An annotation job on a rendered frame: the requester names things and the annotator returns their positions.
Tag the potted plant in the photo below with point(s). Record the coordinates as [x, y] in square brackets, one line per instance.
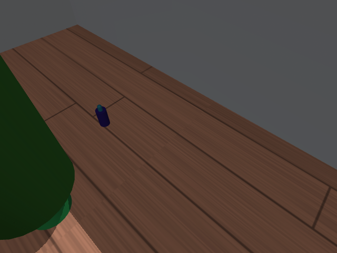
[36, 175]

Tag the bottle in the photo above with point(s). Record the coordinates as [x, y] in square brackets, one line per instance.
[102, 116]

